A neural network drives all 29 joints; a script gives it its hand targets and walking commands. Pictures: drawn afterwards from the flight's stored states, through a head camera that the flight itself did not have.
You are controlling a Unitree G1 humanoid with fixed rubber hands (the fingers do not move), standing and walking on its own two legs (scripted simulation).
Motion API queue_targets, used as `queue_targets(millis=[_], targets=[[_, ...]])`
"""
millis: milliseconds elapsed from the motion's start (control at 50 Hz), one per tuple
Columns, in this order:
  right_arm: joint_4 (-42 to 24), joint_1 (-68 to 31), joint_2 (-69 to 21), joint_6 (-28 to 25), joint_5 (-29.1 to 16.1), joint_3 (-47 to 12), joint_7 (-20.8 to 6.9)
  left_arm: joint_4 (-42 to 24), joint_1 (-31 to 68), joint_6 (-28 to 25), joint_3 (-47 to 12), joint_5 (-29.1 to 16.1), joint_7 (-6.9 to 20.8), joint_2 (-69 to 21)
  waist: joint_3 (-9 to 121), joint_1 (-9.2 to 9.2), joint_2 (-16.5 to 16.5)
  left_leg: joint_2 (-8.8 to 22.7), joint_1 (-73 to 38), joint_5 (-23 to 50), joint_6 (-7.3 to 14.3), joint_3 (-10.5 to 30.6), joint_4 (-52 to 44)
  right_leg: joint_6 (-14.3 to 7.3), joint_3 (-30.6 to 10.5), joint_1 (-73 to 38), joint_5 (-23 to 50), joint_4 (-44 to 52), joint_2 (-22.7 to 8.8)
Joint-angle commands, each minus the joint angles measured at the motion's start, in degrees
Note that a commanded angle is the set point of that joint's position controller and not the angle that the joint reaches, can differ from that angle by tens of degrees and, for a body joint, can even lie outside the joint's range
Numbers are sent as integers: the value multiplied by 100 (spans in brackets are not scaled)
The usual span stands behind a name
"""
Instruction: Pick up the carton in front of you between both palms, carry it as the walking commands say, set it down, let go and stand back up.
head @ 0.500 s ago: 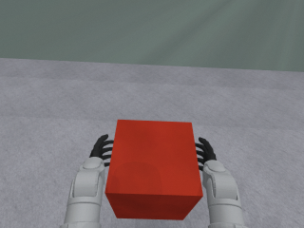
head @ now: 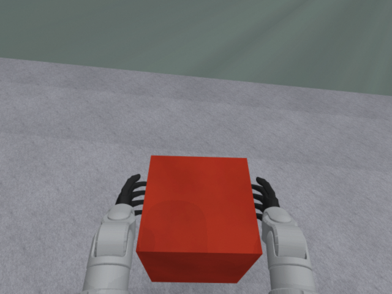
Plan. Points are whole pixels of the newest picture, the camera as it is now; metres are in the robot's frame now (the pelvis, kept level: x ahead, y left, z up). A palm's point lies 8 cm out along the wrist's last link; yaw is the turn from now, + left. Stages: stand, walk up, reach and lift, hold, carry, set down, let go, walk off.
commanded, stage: hold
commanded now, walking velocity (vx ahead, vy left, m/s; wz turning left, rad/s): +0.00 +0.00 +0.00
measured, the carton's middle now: (196, 223) +0.29 +0.00 -0.05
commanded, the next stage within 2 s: set down in 0.46 s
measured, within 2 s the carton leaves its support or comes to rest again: neither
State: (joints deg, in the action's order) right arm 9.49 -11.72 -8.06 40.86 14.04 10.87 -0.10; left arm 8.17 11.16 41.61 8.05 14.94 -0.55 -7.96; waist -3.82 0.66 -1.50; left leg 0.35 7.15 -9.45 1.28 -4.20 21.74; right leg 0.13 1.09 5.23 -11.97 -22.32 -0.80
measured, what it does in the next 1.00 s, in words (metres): stands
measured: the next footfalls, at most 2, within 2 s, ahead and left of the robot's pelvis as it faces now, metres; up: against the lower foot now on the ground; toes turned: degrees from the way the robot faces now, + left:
none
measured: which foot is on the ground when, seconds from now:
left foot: down 0.00-1.00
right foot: down 0.00-1.00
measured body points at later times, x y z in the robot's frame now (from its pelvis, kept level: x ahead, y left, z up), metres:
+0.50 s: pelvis -0.01 -0.03 +0.00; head -0.05 -0.03 +0.44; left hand +0.29 +0.13 +0.03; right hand +0.29 -0.18 +0.03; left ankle +0.03 +0.10 -0.74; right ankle +0.01 -0.12 -0.74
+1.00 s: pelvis -0.02 -0.01 -0.04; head +0.15 -0.02 +0.38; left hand +0.35 +0.12 -0.11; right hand +0.34 -0.18 -0.11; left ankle +0.03 +0.10 -0.74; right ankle +0.01 -0.12 -0.74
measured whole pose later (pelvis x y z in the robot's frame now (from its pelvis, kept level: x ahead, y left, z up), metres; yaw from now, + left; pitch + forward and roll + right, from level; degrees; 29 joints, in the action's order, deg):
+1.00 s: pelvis -0.02 -0.01 -0.04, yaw +0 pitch +15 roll -1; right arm 30.5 -29.1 -9.4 13.1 19.3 26.2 -0.7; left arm 31.6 30.1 12.8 23.8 21.5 1.1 -9.6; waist -6.7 -1.9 1.1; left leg -2.4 42.1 -15.0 -0.1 4.3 42.6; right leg -0.8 -1.8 39.8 -17.5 -42.7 3.1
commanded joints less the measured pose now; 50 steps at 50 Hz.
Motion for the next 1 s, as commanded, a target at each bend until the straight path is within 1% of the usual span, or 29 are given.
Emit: queue_targets(millis=[0,40,60,80,100,120,180,240,260,280,300,320,380,400,440,480,520,540,600,620,720,760,780,800,820,860,900,920,980], targets=[[-394,-2276,-4967,-269,-1257,-2932,-1204,-470,2732,-277,-3177,-1445,1228,-5198,1705,-392,313,-354,-1377,1170,-75,883,-61,-153,-603,168,823,261,637],[-10,-2722,-5096,-264,-1328,-2832,-1293,-485,2800,-205,-3045,-1282,1207,-5047,1418,-61,426,-335,-1286,713,-97,851,-90,-212,-633,350,263,359,586],[-72,-2848,-4904,-236,-1244,-2786,-1315,-52,2578,-189,-2700,-1198,1230,-5179,1066,-47,386,-259,-914,652,-66,952,-234,-231,-539,443,190,325,585],[22,-2539,-5047,-246,-1060,-2731,-1318,-201,2841,-197,-2841,-1141,1274,-5254,1423,-352,323,-398,-1121,392,-150,833,-87,-251,-646,156,82,411,565],[-110,-2721,-5150,-239,-1286,-2988,-1356,-254,2848,-255,-2994,-1368,1315,-5322,1378,-57,162,-405,-1156,540,-22,817,-148,-128,-532,245,247,325,612],[129,-2629,-5187,-227,-1262,-2697,-1380,-62,2697,-187,-2825,-1144,1326,-5101,1406,-282,381,-393,-1165,708,-55,910,-160,-223,-697,159,406,378,522],[184,-3048,-5125,-130,-1127,-2663,-1359,475,2649,-144,-2261,-997,1381,-5165,1008,102,-15,-407,-669,138,17,919,-162,-182,-645,-4,-67,448,554],[356,-3083,-5382,-154,-1049,-2444,-1455,409,3067,-157,-2407,-972,1422,-5154,894,-156,102,-417,-695,-221,-16,767,-231,-144,-640,222,-208,522,563],[391,-3100,-5207,-155,-1009,-2516,-1476,553,3070,-167,-2157,-1009,1451,-5261,911,-89,291,-380,-909,-306,26,755,-163,-155,-584,393,-371,508,462],[354,-3282,-5457,-116,-1079,-2631,-1495,420,2850,-196,-2477,-1125,1479,-5258,941,192,-140,-354,-789,-115,83,882,-391,-78,-569,189,-241,499,614],[302,-3275,-5475,-157,-1187,-2672,-1496,472,3094,-171,-2391,-1074,1508,-5435,1239,53,194,-475,-768,-250,24,813,-230,-113,-715,-111,-149,534,447],[157,-3361,-5530,-143,-1260,-2787,-1463,589,3174,-183,-2457,-1206,1533,-5433,1342,-97,-96,-397,-847,-181,80,833,-230,-45,-642,-105,-39,469,484],[619,-3428,-5628,-127,-1038,-2508,-1471,551,3440,-252,-2493,-1258,1576,-5408,941,29,-207,-317,-543,-451,136,823,-235,-94,-658,176,-512,490,472],[382,-3341,-5636,-229,-1144,-2536,-1487,683,3332,-203,-2477,-1169,1591,-5609,1144,-99,346,-418,-662,-394,58,839,-218,-139,-730,19,-273,377,440],[494,-3437,-5589,-185,-1135,-2617,-1532,558,3437,-209,-2571,-1213,1576,-5441,1217,-114,36,-381,-836,-227,54,815,-216,-110,-623,280,-372,514,434],[472,-3696,-5669,-131,-1096,-2614,-1508,760,3168,-197,-2176,-1026,1558,-5333,1009,200,-3,-325,-305,-259,131,857,-371,-53,-669,-60,-266,494,447],[853,-3423,-5731,-229,-1259,-2535,-1477,849,3335,-280,-2371,-987,1562,-5310,1068,198,57,-480,-650,-89,65,735,-52,-34,-825,-64,-169,571,324],[734,-3418,-5536,-231,-1214,-2520,-1475,625,3452,-296,-2282,-1058,1560,-5497,1195,-62,293,-508,-903,-88,9,802,-115,-98,-772,182,-96,539,340],[1405,-3816,-5343,-343,-736,-1870,-1406,1152,3790,-499,-1747,-815,1563,-5234,945,108,-48,-384,-206,-615,91,837,-57,-121,-640,10,-572,334,413],[1322,-3790,-5431,-561,-859,-1857,-1378,1372,4083,-587,-1769,-869,1562,-5293,852,-318,309,-491,-297,-706,17,794,88,-157,-754,352,-477,300,334],[2174,-4572,-4563,-1012,84,-493,-1194,2233,4227,-1105,-439,106,1362,-4483,408,25,-208,-469,368,-940,193,821,479,-89,-511,1047,-1029,-109,430],[2361,-4248,-4032,-1256,436,77,-1038,2630,4193,-1329,-53,335,1289,-4241,457,-287,43,-447,924,-826,140,960,470,-155,-419,1060,-561,-393,533],[2415,-4198,-4211,-1355,304,-189,-958,2783,4135,-1523,219,440,1254,-4062,559,-3,145,-505,1133,-300,165,926,767,-125,-536,1145,-58,-562,434],[2224,-4113,-3983,-1630,442,77,-906,2690,4125,-1669,148,599,1188,-4020,807,-347,130,-530,943,173,130,955,905,-67,-473,1608,278,-640,529],[2290,-4055,-3778,-1745,429,169,-859,2415,4046,-1936,344,728,1066,-3520,996,-103,414,-552,1166,306,118,874,1012,-56,-532,1581,660,-816,571],[2451,-3896,-3828,-2276,357,-153,-843,2568,4087,-2421,8,460,1020,-3829,1896,-340,130,-541,1451,838,-2,912,1593,-45,-509,1874,963,-1165,558],[2246,-4043,-4182,-2725,120,-710,-880,2693,3859,-2914,-577,213,1081,-4043,2615,-99,-16,-577,1878,1450,-23,902,1745,129,-410,1630,1734,-1589,724],[2330,-3975,-4052,-2937,25,-711,-925,2570,4074,-3030,-777,99,990,-4528,2893,-432,562,-677,1977,1713,-187,886,1925,73,-452,1975,1999,-1834,701],[2299,-4213,-4242,-3395,-205,-1265,-942,2498,4203,-3498,-1306,-160,858,-4380,3874,-298,104,-655,1923,2132,-143,930,2537,153,-333,3022,1851,-2333,782]])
